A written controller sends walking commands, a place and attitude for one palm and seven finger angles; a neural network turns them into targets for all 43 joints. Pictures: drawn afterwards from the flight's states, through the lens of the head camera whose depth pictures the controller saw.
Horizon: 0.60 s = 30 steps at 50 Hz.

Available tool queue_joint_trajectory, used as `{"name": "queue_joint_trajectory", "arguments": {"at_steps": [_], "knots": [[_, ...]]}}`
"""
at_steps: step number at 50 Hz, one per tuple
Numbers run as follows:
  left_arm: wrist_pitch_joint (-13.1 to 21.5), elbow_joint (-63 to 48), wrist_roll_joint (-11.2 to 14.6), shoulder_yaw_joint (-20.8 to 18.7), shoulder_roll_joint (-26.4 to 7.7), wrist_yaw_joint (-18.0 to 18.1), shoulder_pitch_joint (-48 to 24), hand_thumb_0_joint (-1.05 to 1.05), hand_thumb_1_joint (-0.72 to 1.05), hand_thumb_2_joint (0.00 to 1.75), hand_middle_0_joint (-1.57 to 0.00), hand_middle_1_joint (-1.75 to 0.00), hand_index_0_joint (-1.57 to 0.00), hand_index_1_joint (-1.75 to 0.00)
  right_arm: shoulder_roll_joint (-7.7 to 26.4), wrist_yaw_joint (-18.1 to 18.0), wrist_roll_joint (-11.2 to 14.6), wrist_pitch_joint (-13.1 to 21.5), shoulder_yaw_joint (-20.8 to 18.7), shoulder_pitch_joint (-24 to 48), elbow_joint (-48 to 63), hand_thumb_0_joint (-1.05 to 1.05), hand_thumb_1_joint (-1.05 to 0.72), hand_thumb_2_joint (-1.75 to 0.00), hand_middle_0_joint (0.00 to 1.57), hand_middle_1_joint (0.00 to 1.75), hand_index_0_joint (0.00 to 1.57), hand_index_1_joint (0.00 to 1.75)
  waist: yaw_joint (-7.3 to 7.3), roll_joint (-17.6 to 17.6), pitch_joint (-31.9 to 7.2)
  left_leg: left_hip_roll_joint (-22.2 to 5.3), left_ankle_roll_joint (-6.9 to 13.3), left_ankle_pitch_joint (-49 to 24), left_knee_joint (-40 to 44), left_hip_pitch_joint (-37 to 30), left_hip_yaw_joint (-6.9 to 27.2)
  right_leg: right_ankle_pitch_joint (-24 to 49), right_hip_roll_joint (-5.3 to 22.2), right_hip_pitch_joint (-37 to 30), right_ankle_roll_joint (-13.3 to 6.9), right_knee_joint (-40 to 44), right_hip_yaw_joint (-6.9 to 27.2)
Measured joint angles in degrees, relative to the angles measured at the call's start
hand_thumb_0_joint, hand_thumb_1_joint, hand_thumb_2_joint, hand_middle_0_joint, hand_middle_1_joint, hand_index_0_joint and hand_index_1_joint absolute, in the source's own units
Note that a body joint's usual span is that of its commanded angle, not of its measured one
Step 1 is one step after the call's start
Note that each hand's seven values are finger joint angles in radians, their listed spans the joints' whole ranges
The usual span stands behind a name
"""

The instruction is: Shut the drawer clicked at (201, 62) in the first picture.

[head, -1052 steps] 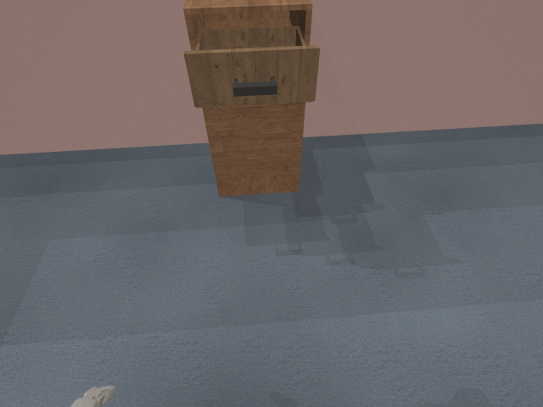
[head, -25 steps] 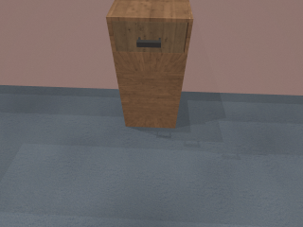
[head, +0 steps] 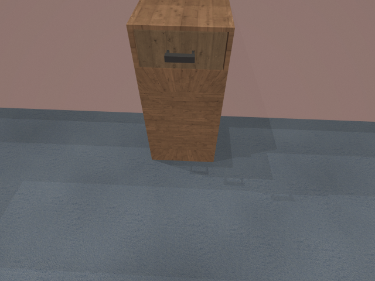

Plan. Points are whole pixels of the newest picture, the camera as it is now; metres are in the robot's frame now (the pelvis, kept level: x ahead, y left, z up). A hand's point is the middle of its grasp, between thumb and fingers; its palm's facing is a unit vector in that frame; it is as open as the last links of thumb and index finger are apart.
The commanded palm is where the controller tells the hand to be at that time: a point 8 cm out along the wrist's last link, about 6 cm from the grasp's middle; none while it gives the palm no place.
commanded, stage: stand and wait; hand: left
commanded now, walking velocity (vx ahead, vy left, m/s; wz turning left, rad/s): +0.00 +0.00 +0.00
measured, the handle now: (180, 55) +0.92 +0.08 +0.00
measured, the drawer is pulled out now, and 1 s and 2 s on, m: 0.00 0.00 0.00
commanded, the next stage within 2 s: none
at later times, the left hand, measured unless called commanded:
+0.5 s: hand out of the picture +0.05 +0.21 -0.17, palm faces +0.02 -0.97 -0.25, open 7.4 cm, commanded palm none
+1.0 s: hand out of the picture +0.08 +0.23 -0.16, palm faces +0.00 -0.96 -0.30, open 7.4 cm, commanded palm none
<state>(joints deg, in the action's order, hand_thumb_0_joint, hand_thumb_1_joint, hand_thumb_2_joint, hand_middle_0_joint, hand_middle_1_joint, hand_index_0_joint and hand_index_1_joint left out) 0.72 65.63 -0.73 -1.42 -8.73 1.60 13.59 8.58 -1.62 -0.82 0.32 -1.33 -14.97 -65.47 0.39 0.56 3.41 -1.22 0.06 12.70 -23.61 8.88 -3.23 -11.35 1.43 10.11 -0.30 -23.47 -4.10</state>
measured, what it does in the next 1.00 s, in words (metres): stands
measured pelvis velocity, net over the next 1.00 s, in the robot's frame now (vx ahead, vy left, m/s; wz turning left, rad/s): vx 0.02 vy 0.00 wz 0.00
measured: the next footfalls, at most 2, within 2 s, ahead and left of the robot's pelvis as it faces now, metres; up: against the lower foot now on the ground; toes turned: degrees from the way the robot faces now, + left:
none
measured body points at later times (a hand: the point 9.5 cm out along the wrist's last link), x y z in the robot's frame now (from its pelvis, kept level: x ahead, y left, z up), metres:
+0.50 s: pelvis +0.01 +0.00 +0.00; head +0.02 +0.00 +0.45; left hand +0.05 +0.26 -0.15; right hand +0.03 -0.25 -0.15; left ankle +0.00 +0.12 -0.74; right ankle +0.02 -0.11 -0.74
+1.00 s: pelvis +0.02 +0.00 +0.00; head +0.03 +0.00 +0.45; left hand +0.08 +0.28 -0.14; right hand +0.07 -0.28 -0.14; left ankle +0.00 +0.12 -0.74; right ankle +0.02 -0.11 -0.74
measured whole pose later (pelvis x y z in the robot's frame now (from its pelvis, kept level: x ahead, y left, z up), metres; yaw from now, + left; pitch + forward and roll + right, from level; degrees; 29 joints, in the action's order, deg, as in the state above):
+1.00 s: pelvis +0.02 +0.00 +0.00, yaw +0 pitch -2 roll +0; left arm 1.2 65.2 -0.7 -1.3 -16.1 0.3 7.1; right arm 16.6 -0.7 -0.8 0.7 -1.3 -7.7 -65.0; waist 0.3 0.5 3.2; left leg -1.0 0.0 11.4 -18.6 5.7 -3.1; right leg -10.1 1.4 6.9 -0.1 -18.6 -4.3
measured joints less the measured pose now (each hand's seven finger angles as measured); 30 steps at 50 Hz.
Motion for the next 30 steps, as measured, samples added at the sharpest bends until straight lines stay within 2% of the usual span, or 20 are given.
{"name": "queue_joint_trajectory", "arguments": {"at_steps": [30], "knots": [[0.3,-0.2,0.0,-0.2,-5.0,-0.9,-4.3,0.0,0.91,0.9,-0.2,-0.3,-0.2,-0.3,5.2,0.5,0.0,0.3,-0.1,4.3,0.0,0.0,-0.91,-0.9,0.2,0.29,0.2,0.3,-0.1,0.1,0.2,0.1,-0.1,-0.9,2.9,-1.8,0.1,0.9,-0.1,-1.9,0.0,3.0,-0.1]]}}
